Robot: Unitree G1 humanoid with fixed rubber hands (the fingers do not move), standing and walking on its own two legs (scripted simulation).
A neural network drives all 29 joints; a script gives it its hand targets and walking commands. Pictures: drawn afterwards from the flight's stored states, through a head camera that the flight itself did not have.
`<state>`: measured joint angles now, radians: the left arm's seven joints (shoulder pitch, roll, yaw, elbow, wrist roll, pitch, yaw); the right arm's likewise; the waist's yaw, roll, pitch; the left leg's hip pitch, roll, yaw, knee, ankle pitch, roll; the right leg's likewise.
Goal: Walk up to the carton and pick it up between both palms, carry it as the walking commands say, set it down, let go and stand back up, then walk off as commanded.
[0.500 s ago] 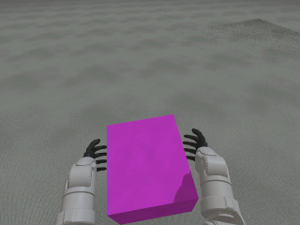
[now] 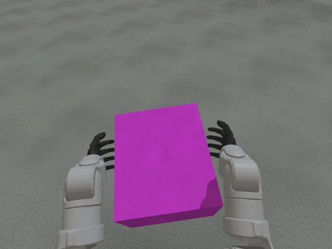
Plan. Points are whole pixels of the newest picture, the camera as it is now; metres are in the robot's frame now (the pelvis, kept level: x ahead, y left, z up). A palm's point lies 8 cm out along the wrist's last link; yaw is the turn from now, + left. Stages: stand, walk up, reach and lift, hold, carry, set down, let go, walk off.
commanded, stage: carry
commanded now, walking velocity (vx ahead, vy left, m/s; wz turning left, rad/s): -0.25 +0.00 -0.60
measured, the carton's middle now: (164, 165) +0.33 +0.00 +0.01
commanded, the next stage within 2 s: none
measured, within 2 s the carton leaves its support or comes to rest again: neither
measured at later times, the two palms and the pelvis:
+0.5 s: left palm (128, 192) +0.21 +0.07 +0.11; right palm (295, 213) +0.15 -0.23 +0.11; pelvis -0.11 -0.01 +0.02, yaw -12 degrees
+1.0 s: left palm out of the picture +0.06 +0.05 +0.09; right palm out of the picture -0.07 -0.22 +0.08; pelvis -0.26 +0.06 +0.01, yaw -27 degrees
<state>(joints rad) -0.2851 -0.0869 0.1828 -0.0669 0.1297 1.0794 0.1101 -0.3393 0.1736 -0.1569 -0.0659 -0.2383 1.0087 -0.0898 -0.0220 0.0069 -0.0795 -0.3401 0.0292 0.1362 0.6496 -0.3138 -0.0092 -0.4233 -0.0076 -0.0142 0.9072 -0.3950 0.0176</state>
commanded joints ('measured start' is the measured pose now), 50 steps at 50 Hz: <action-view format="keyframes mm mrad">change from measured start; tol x64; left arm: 1 -587 -884 -689 -231 -437 74 -295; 50 -603 -948 -650 -375 -443 137 -319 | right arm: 1 -274 922 712 5 503 135 252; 50 -434 1057 790 -253 611 201 247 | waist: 1 38 51 -361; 50 34 -413 -413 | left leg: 1 156 221 -69 181 659 11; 4 -398 0 -76 493 -380 -53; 29 -238 537 -160 -476 -209 207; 41 -257 52 -150 645 -105 -52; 50 222 -140 -3 -47 -227 29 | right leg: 1 185 -98 79 -456 726 -16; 3 603 -343 449 -265 1953 -102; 20 436 -92 236 -528 1503 362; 27 21 84 85 243 -130 10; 50 187 -72 427 -749 405 118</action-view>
